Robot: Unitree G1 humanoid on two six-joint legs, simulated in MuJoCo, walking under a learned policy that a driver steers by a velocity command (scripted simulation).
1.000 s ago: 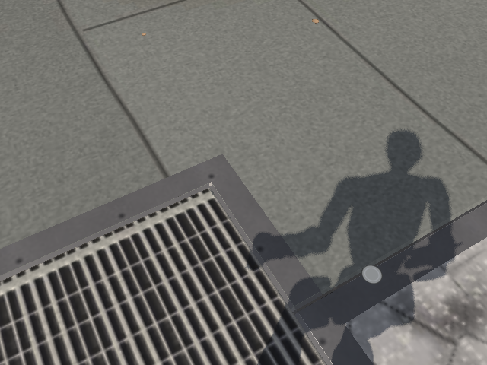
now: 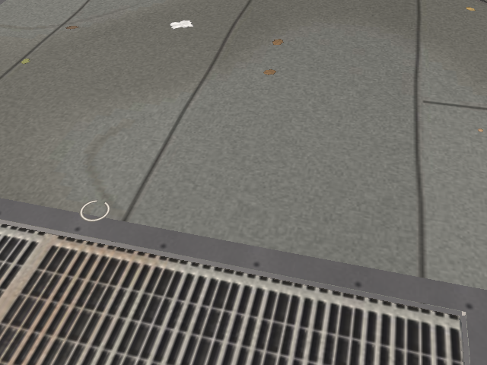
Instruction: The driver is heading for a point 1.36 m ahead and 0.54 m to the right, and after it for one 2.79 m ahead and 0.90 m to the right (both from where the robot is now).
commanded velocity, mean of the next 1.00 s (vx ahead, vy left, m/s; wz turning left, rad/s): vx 0.74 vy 0.00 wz -0.73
